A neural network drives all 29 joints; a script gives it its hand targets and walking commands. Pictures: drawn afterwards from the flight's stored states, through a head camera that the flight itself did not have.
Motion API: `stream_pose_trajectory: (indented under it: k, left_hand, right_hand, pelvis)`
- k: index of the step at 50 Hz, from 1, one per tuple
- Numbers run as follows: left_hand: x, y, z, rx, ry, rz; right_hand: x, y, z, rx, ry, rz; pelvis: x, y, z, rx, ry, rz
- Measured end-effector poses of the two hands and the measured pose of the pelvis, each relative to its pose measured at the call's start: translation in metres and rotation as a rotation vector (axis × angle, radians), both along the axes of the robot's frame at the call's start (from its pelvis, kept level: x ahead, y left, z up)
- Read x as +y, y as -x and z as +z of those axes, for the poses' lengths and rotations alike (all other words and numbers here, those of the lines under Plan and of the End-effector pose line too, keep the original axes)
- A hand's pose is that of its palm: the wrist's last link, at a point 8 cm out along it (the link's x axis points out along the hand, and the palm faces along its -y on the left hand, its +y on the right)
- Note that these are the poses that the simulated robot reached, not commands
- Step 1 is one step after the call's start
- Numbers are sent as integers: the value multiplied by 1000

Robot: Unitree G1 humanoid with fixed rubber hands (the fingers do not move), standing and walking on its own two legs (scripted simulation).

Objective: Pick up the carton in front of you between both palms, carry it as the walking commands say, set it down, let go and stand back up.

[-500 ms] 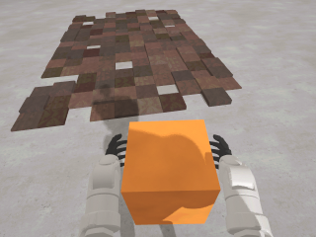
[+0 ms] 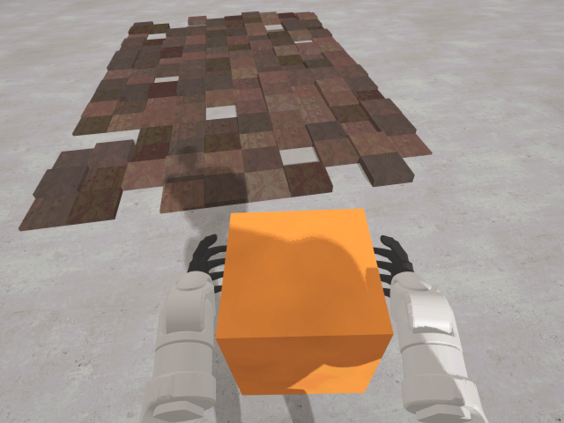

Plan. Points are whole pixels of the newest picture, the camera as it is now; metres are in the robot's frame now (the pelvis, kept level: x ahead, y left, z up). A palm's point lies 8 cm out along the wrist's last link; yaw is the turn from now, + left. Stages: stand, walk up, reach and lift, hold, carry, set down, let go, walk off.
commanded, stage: hold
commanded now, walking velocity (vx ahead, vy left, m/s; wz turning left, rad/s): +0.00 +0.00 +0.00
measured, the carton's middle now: (300, 306) +0.29 +0.00 -0.02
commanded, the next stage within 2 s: carry in 0.08 s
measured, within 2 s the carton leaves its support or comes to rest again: neither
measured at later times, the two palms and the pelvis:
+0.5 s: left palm (201, 223) +0.39 +0.17 +0.08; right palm (380, 225) +0.39 -0.13 +0.07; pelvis +0.11 +0.01 -0.02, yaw +2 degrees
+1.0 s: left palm (211, 129) +0.68 +0.19 +0.09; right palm (343, 130) +0.66 -0.11 +0.09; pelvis +0.40 +0.05 +0.00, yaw +0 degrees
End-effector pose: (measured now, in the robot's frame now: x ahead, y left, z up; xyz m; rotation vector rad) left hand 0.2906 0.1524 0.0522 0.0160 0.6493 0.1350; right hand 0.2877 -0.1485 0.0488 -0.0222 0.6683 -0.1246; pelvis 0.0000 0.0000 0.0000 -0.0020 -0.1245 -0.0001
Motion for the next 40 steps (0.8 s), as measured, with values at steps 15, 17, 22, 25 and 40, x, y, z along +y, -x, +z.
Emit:
stream_pose_trajectory:
  k: [15, 17, 22, 25, 40]
  left_hand:
    - [15, -29, 11, -56, 26, 34]
    - [21, -39, 14, -50, 29, 40]
    - [21, -77, 22, 2, 30, 24]
    - [13, -101, 23, 2, 62, 41]
    - [57, -254, 26, 25, 82, 88]
  right_hand:
    - [15, -35, 14, -56, -10, 3]
    - [22, -47, 18, -50, -18, 2]
    - [22, -76, 21, 2, -21, -25]
    - [14, -98, 21, 2, -38, -44]
    - [58, -263, 28, 26, -48, -18]
  pelvis:
    - [11, -37, -12, 151, 0, 30]
    - [15, -50, -14, 169, -8, 15]
    - [14, -87, -11, 201, 17, -12]
    - [11, -114, -15, 209, 36, 27]
    - [49, -277, -18, 206, -20, -8]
